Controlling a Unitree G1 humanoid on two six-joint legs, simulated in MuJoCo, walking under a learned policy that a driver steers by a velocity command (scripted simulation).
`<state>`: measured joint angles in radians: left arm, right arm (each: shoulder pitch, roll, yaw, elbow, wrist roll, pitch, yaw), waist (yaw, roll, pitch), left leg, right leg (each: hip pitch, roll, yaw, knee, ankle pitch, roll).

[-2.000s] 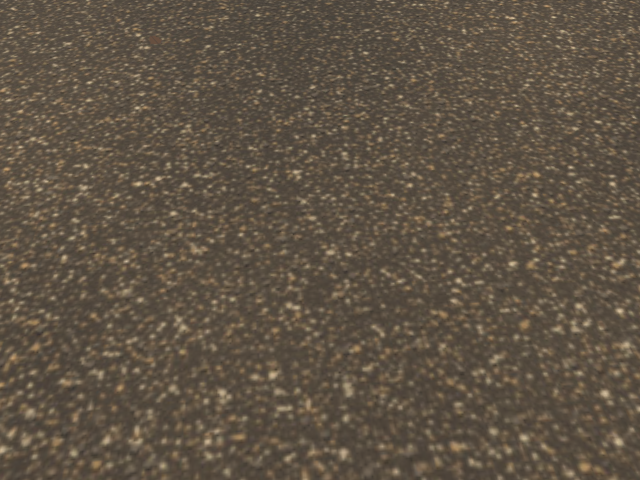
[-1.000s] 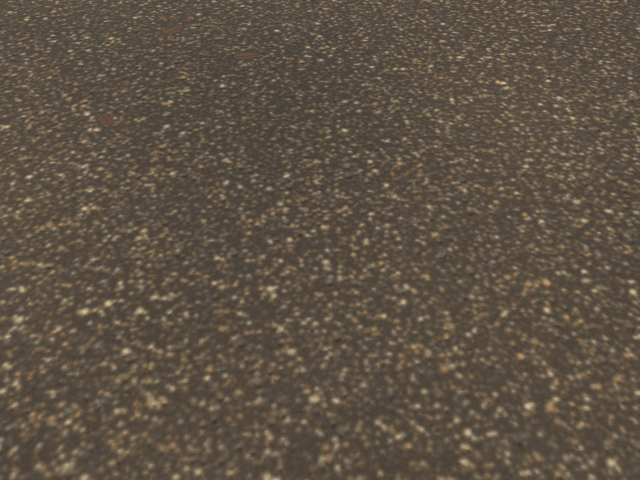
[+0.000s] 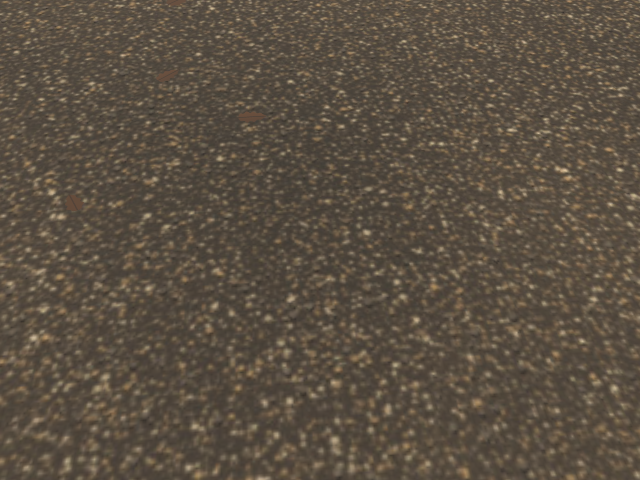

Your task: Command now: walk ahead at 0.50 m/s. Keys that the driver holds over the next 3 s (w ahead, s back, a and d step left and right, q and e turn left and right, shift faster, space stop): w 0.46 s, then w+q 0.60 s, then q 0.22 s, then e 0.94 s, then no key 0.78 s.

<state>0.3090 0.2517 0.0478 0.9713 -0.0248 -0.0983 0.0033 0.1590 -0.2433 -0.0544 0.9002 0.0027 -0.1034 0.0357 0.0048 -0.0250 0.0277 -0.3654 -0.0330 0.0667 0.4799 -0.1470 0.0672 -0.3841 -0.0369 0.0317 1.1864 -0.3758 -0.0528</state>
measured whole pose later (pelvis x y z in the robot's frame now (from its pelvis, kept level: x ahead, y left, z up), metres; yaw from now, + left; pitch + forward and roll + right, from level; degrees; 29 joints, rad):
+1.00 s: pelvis +0.54 -0.02 -0.01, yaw +14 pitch +2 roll -1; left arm 0.33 0.24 0.07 0.99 -0.01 -0.06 0.03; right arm 0.06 -0.22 -0.07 0.81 0.02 -0.04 0.06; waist 0.04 0.01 0.03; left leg -0.57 0.03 0.08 0.63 -0.11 0.11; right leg 0.12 -0.03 -0.29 0.32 -0.44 0.03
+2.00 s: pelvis +0.79 +0.09 +0.01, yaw +10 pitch +2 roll -1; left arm 0.19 0.34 0.11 0.73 -0.01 0.04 0.03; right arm 0.22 -0.26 -0.07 0.77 -0.02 0.00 -0.05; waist -0.01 -0.05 0.01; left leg -0.25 0.01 0.01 0.45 -0.24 0.02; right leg -0.60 0.08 0.11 1.10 -0.39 0.05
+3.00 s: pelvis +0.80 +0.06 +0.00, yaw -5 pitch -1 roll +0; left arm 0.20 0.24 0.04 0.82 0.01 0.01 0.01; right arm 0.20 -0.23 -0.02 0.83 -0.01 -0.02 -0.03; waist 0.00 0.00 0.03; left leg -0.22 0.02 0.00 0.55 -0.31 -0.01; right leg -0.24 0.03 0.03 0.54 -0.28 -0.01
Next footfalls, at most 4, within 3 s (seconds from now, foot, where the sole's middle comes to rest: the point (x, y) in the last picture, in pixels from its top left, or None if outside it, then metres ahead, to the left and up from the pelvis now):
0.44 right None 0.42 -0.15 -0.77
1.02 left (278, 378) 0.69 0.11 -0.77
1.48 right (321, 284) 0.95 0.01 -0.77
1.84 left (239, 333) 0.80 0.21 -0.77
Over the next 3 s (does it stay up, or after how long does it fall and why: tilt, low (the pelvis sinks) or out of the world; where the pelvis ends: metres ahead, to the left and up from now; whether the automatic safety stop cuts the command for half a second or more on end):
stays up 0.80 0.06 0.00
